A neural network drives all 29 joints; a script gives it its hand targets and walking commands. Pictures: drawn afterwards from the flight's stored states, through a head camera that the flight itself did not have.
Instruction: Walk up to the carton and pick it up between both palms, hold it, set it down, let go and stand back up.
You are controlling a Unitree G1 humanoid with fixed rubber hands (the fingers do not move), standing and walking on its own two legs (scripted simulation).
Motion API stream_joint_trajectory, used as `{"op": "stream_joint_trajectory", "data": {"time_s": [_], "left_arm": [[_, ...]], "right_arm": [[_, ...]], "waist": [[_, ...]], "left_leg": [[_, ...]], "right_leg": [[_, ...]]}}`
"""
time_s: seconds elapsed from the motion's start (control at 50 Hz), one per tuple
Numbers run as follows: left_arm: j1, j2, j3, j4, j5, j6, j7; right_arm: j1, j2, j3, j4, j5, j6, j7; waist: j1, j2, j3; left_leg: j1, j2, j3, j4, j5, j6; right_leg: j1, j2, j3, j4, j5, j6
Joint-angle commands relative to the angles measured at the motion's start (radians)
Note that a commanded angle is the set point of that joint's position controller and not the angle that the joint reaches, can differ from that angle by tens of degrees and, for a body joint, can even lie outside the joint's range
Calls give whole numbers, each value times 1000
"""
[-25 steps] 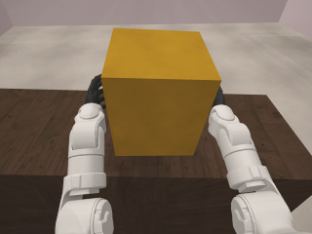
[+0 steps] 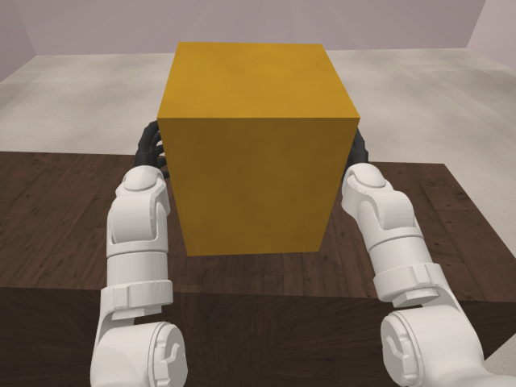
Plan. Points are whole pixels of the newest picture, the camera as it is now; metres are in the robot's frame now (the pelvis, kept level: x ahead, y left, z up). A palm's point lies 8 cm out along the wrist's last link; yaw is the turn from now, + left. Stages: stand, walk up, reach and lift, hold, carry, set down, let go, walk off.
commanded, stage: hold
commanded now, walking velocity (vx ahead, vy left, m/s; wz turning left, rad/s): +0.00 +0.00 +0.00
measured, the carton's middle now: (252, 152) +0.40 +0.00 +0.22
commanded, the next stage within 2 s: none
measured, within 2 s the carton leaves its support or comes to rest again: neither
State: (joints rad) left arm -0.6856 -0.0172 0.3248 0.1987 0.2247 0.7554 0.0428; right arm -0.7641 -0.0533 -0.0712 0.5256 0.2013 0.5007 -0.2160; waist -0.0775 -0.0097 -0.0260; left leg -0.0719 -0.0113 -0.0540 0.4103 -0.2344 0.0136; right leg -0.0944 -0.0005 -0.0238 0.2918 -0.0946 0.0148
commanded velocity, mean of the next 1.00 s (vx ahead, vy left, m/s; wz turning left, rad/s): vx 0.00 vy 0.00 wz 0.00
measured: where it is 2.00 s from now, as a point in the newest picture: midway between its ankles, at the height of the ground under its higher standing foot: outside the picture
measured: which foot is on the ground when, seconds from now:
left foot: down 0.00-1.00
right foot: down 0.00-1.00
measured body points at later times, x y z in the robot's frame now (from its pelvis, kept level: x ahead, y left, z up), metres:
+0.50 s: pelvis +0.00 -0.01 +0.00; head -0.05 +0.01 +0.45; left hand +0.38 +0.16 +0.21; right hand +0.39 -0.14 +0.21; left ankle +0.00 +0.11 -0.75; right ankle +0.05 -0.13 -0.75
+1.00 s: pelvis +0.00 +0.00 +0.00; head -0.05 +0.01 +0.45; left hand +0.38 +0.16 +0.22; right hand +0.38 -0.15 +0.21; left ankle +0.00 +0.11 -0.75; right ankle +0.05 -0.13 -0.75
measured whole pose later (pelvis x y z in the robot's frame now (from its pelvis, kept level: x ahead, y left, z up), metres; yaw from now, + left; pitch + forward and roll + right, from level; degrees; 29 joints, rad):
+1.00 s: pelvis +0.00 +0.00 +0.00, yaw +1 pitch -7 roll -2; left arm -0.66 -0.02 0.32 0.11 0.25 0.79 0.02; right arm -0.73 -0.06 -0.03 0.43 0.23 0.53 -0.25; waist -0.09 -0.01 -0.02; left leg -0.05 0.00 -0.07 0.42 -0.24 0.01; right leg -0.06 0.01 -0.03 0.28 -0.10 0.01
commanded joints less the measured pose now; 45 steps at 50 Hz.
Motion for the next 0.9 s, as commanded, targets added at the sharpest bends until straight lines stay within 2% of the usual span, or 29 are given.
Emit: {"op": "stream_joint_trajectory", "data": {"time_s": [0.0,0.2,0.38,0.84,0.86,0.88], "left_arm": [[-872,-560,-541,-118,-185,-76,-155],[-908,-548,-504,-78,-179,-85,-160],[-911,-547,-521,-122,-190,-85,-162],[-864,-542,-538,-170,-182,-61,-169],[-829,-580,-602,-268,-206,-60,-166],[-820,-545,-591,-259,-195,-54,-164]], "right_arm": [[-950,618,374,-339,131,-77,145],[-970,633,359,-281,139,-72,138],[-960,641,379,-324,158,-66,124],[-923,620,399,-383,166,-49,119],[-880,627,439,-487,188,-59,115],[-868,591,438,-492,192,-50,111]], "waist": [[-8,54,-498],[-6,55,-494],[-13,60,-524],[-11,60,-510],[-21,89,-610],[-25,92,-568]], "left_leg": [[-51,-42,37,-90,243,-53],[-61,-48,37,-91,242,-54],[-43,-52,33,-74,292,-61],[-26,-47,31,-71,314,-64],[35,-24,12,-32,474,-88],[53,-36,17,-7,523,-101]], "right_leg": [[292,71,-16,16,118,0],[297,67,-16,15,124,3],[311,69,-15,22,173,9],[306,72,-16,24,174,6],[350,86,-15,34,258,-7],[333,87,-17,23,274,-5]]}}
